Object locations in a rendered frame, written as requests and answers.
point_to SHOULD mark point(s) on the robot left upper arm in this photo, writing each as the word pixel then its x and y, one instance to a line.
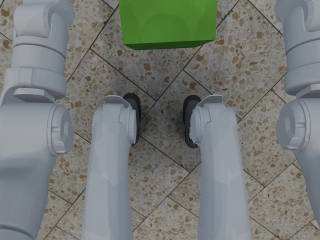
pixel 32 137

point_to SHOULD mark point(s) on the robot right upper arm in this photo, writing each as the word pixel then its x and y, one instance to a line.
pixel 298 130

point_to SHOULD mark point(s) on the robot left thigh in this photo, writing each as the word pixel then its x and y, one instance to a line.
pixel 107 209

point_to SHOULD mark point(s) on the left robot forearm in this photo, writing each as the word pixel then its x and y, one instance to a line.
pixel 39 50

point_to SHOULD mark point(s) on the right robot forearm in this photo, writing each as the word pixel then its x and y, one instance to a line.
pixel 301 33

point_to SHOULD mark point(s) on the left robot foot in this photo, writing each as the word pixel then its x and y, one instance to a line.
pixel 134 101

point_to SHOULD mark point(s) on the carton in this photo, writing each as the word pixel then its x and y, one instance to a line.
pixel 167 24

